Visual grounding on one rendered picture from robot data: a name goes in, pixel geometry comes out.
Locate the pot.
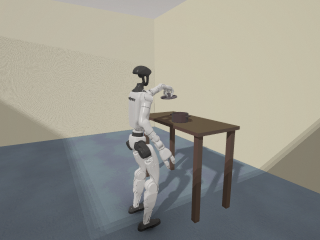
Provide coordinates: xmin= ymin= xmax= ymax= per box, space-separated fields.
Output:
xmin=170 ymin=112 xmax=191 ymax=123

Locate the right robot forearm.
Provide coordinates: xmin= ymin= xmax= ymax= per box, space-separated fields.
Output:
xmin=142 ymin=119 xmax=165 ymax=151

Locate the left robot forearm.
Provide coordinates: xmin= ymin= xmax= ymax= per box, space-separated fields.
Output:
xmin=149 ymin=83 xmax=166 ymax=96

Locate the table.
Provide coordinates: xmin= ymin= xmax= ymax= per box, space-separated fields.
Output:
xmin=144 ymin=111 xmax=240 ymax=223

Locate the humanoid robot torso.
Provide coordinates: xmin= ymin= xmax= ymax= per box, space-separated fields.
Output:
xmin=128 ymin=89 xmax=151 ymax=151

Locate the left robot foot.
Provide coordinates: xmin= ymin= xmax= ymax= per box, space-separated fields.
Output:
xmin=128 ymin=203 xmax=144 ymax=214

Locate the right robot hand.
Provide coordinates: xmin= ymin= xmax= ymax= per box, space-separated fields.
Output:
xmin=159 ymin=147 xmax=175 ymax=169

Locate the left robot hand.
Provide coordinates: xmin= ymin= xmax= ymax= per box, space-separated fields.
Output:
xmin=163 ymin=85 xmax=174 ymax=97

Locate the lid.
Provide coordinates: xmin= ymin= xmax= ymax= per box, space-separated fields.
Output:
xmin=160 ymin=95 xmax=177 ymax=100

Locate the right robot upper arm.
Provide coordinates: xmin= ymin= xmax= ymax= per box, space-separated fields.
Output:
xmin=138 ymin=92 xmax=153 ymax=129

